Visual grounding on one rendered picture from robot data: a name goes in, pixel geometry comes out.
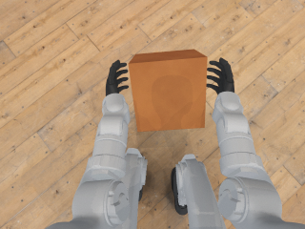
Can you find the left robot foot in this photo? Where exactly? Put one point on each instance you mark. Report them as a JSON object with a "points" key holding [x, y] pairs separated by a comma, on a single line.
{"points": [[140, 192]]}

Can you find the right robot foot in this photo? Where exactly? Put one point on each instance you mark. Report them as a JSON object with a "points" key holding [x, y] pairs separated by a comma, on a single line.
{"points": [[180, 209]]}

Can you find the robot left forearm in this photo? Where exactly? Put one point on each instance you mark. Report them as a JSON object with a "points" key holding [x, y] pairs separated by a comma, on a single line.
{"points": [[108, 155]]}

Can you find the right robot upper arm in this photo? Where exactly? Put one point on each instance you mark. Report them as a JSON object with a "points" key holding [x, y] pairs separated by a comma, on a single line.
{"points": [[250, 203]]}

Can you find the robot foot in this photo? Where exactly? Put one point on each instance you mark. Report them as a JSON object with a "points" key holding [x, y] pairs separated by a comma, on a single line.
{"points": [[140, 192], [180, 209]]}

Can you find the robot right forearm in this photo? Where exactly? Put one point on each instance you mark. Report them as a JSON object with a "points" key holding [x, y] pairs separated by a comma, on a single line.
{"points": [[235, 141]]}

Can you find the robot right hand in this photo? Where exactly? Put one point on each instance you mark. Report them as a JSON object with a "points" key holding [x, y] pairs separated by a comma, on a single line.
{"points": [[225, 81]]}

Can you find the left robot upper arm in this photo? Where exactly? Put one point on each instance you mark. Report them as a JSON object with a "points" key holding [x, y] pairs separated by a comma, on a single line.
{"points": [[98, 204]]}

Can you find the carton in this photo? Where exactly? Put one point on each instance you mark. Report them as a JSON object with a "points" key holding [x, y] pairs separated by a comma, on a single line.
{"points": [[169, 90]]}

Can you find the robot left hand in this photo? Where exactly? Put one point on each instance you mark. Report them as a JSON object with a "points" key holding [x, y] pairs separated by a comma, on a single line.
{"points": [[112, 81]]}

